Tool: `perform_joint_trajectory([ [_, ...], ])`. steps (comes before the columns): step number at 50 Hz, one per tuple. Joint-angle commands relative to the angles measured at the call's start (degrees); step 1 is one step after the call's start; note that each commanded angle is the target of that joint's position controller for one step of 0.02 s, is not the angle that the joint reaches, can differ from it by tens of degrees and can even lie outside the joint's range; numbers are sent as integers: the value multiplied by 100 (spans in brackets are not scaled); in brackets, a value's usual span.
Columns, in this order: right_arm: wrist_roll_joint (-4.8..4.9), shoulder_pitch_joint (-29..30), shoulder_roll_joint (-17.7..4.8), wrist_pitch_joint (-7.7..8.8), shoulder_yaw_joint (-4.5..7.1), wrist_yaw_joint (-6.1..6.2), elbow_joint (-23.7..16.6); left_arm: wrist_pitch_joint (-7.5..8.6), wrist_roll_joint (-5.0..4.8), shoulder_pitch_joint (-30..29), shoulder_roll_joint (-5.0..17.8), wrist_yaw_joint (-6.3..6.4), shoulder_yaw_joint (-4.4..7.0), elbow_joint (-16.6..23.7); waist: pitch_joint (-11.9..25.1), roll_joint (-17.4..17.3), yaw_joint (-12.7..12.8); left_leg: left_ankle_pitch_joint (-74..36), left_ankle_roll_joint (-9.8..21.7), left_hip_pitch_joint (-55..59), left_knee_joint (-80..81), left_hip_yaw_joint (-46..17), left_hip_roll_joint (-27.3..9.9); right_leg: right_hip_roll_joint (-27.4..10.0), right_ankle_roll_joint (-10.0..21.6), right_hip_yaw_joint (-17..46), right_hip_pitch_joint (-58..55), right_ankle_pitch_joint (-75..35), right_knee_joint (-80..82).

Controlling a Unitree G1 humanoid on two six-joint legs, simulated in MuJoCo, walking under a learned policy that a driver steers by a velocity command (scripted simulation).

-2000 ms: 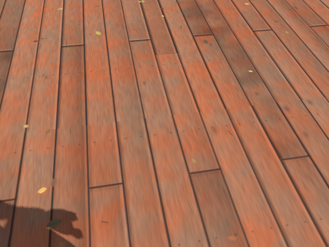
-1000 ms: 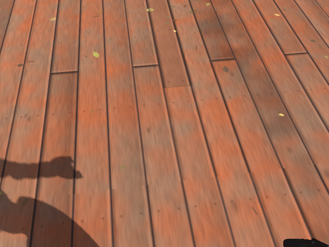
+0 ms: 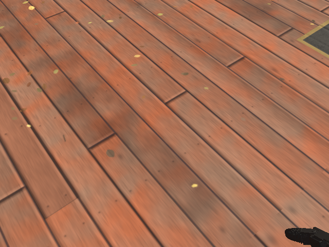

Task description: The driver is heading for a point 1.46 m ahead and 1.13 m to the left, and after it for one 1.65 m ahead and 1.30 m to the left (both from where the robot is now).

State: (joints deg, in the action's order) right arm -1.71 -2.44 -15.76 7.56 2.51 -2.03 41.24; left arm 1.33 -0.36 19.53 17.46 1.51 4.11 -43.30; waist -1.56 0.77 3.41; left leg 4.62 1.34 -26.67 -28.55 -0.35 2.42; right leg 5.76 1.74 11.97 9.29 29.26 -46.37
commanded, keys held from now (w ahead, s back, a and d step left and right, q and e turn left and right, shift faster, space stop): q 1.00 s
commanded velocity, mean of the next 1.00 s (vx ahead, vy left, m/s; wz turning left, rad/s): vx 0.07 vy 0.00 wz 0.44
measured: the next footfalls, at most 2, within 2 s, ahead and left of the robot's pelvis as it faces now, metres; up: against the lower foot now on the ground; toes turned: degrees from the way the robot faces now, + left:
right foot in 0.38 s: +0.19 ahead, -0.11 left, +0.00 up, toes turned +16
left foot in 0.82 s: +0.08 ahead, +0.13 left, +0.00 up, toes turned +27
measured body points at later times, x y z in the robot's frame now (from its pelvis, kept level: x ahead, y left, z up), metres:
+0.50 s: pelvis +0.10 -0.02 +0.02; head +0.13 -0.03 +0.47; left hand +0.19 +0.28 -0.06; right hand +0.29 -0.28 -0.10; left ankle +0.07 +0.11 -0.66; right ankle +0.15 -0.12 -0.72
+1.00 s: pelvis +0.08 +0.02 +0.02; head +0.10 +0.07 +0.47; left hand +0.06 +0.36 -0.09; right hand +0.36 -0.14 -0.06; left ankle +0.04 +0.11 -0.72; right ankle +0.15 -0.11 -0.64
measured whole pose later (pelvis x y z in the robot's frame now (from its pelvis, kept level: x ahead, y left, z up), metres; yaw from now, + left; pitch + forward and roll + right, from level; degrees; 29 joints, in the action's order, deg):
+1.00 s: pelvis +0.08 +0.02 +0.02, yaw +32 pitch +2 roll -2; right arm 0.3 -10.4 -17.4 -1.8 3.8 0.6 36.5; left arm -0.9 0.5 7.7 19.3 2.3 5.5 -40.9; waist -3.2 2.0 -0.1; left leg 12.3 2.9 -16.1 -26.5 -4.1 2.3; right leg -0.4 -4.5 1.8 31.0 23.5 -62.7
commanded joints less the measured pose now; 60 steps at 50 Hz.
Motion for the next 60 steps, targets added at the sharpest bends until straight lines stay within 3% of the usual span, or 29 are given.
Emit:
perform_joint_trajectory([
  [1, 252, -1291, -843, -97, 242, -49, 7, 62, -18, 742, 771, -36, 74, 254, 1775, -964, -487, -2346, 1696, 3917, 510, -3273, -2316, -249, -383, -72, 2513, 619, -3000],
  [2, 232, -866, -670, -178, 161, -42, -98, 15, 33, 59, 832, -14, 91, 403, 1213, -475, -506, -2056, 1434, 3174, 637, -2682, -1987, -463, -437, -360, 2571, 264, -2828],
  [3, 218, -585, -578, -230, 102, -34, -143, -22, 104, -300, 780, 6, 94, 533, 739, -321, -423, -2173, 1357, 2442, 760, -2353, -1782, -616, -479, -494, 2546, 25, -2444],
  [4, 196, -507, -605, -266, 108, -7, -133, -51, 142, -428, 688, 22, 95, 607, 580, -387, -321, -2266, 1260, 1975, 866, -2132, -1566, -748, -485, -539, 2280, -168, -1972],
  [7, 133, -535, -975, -394, 257, 61, -98, -84, 79, -297, 310, 97, 8, 605, 672, -816, -182, -2822, 1226, 1478, 936, -1716, -1226, -567, -583, -829, 1616, -114, -726],
  [10, 232, -584, -1157, -532, 362, 170, -130, -143, 64, -442, 359, 147, 21, 602, 1029, -786, -235, -2052, 1238, 1393, 993, -1848, -1254, -472, -607, -773, 1254, -765, -123],
  [14, 295, -560, -1099, -729, 384, 271, -173, -175, 46, -931, 359, 112, 37, 750, 731, -877, -355, 95, 1063, 1015, 1149, -2192, -1069, -363, -551, -685, 1067, -1134, 554],
  [16, 296, -576, -1072, -803, 388, 308, -189, -84, 27, -994, 356, 63, 47, 783, 631, -950, -347, 247, 985, 1049, 1002, -2407, -1008, -315, -493, -686, 906, -1244, 1134],
  [18, 333, -507, -986, -879, 364, 353, -239, 30, 14, -740, 388, 10, 89, 699, 629, -919, -145, 180, 735, 958, 643, -2469, -792, -369, -349, -768, 260, -1949, 2298],
  [19, 318, -673, -792, -893, 304, 367, -250, 56, 69, -612, 652, 27, 161, 701, 756, -624, -177, 784, 450, 629, 185, -2278, -558, -989, -124, -385, -302, -2201, 2602],
  [20, 255, -944, -448, -881, 216, 355, -293, 8, 195, -772, 1075, 78, 237, 814, 776, 719, -435, 2279, 76, -179, -1111, -1358, 146, -2239, 468, 840, -726, -2986, 2819],
  [21, 258, -948, -775, -822, 318, 359, -414, -9, 382, -792, 1105, 25, 261, 788, 675, 1503, -419, 3252, -171, -681, -2346, -696, 378, -2947, 1248, 1737, -241, -3659, 2979],
  [22, 239, -1117, -1136, -822, 438, 358, -297, 18, 326, -986, 794, 21, 173, 880, 603, 998, -457, 3019, -333, -684, -3199, -824, 89, -2826, 1363, 1451, -161, -3695, 2936],
  [23, 278, -1215, -1205, -879, 500, 365, -167, 34, 237, -1236, 556, 23, 110, 900, 467, 686, -537, 2681, -438, -742, -3556, -779, 30, -2446, 1118, 828, -113, -3646, 2821],
  [25, 272, -1287, -1008, -1028, 485, 408, -84, 26, 115, -1433, 479, 40, 72, 907, 351, 597, -526, 2176, -650, -917, -4017, -668, -50, -2099, 921, 158, -178, -3828, 2708],
  [27, 315, -1047, -795, -1058, 419, 369, -266, -17, 137, -1297, 518, 72, 83, 838, 320, 699, -418, 1893, -780, -905, -3814, -402, -112, -1934, 991, -298, -219, -4141, 2738],
  [29, 334, -730, -677, -1047, 357, 330, -476, -76, 149, -1075, 588, 118, 126, 762, 421, 810, -225, 1791, -858, -970, -3291, -285, -239, -2039, 1104, -403, -608, -4210, 2734],
  [33, 293, -540, -591, -1053, 280, 210, -709, -145, 112, -1112, 868, 98, 240, 721, 606, 888, -137, 1793, -766, -193, -2205, 14, -431, -2225, 1155, -711, -535, -4213, 2707],
  [37, 297, -589, -711, -1119, 331, 116, -823, -140, -11, -1128, 1001, 2, 303, 636, 584, 973, -175, 1656, -496, 401, -1207, 306, -366, -2383, 1065, -867, -468, -4136, 2508],
  [39, 294, -897, -701, -1138, 370, 68, -752, -130, -133, -1243, 1000, -6, 314, 591, 589, 894, -418, 872, -202, 1059, -75, 478, -237, -2305, 763, -1104, -256, -3884, 2079],
  [40, 275, -1113, -823, -1135, 431, 99, -683, -108, -147, -1001, 842, -19, 280, 468, 639, 633, -473, 216, -2, 1699, 507, 338, -152, -2106, 410, -1372, 117, -3346, 1628],
  [41, 284, -1322, -1326, -1116, 576, 182, -702, -92, 34, -788, 567, -45, 208, 448, 734, -534, -406, -1527, 365, 2711, 759, -905, -984, -1619, -161, -1934, 1236, -1849, 375],
  [42, 156, -1279, -1899, -1051, 656, 220, -882, -86, 277, -1110, 323, -21, 92, 817, 656, -1945, -412, -3122, 1570, 2976, 678, -2889, -2429, -734, -644, -1900, 2862, 948, -1005],
  [43, 1, -1438, -1597, -910, 585, 168, -869, -84, 177, -1546, 601, 32, 177, 873, 1009, -1264, -843, -2696, 2051, 2677, 829, -2918, -2504, -690, -638, -996, 2896, 1113, -1972],
  [44, 17, -1165, -1432, -814, 510, 168, -827, -113, 47, -1544, 718, 44, 225, 849, 753, -1035, -637, -2218, 1765, 2450, 864, -2355, -2142, -789, -557, -835, 2939, 634, -2192],
  [46, 231, -592, -1136, -797, 428, 242, -873, -159, 92, -1360, 780, 125, 283, 674, 520, -763, -384, -1578, 1218, 2202, 846, -1861, -1615, -862, -552, -754, 2955, -219, -1908],
  [49, 204, -539, -1076, -859, 370, 328, -899, -138, 87, -1140, 638, 90, 264, 609, 706, -797, -263, -1720, 1196, 1941, 848, -1680, -1355, -643, -666, -828, 2479, -807, -1809],
  [53, 231, -678, -1187, -891, 410, 393, -862, -108, 58, -1389, 474, 63, 182, 679, 651, -851, -407, -963, 1159, 2034, 801, -1960, -1253, -540, -722, -742, 2314, -1012, -560],
  [60, 254, -557, -1285, -970, 458, 318, -920, 21, -21, -1401, 549, -78, 200, 738, 572, -1049, -468, -629, 1145, 1691, 635, -2859, -1161, -302, -579, -649, 1383, -777, 849],
])
Velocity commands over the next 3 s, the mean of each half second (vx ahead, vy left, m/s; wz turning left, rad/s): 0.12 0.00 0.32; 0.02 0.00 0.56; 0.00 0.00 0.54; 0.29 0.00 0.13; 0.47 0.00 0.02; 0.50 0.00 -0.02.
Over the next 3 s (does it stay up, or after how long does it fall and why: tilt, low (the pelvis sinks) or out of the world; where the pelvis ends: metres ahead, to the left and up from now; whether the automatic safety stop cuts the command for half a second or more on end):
stays up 0.50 0.52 0.02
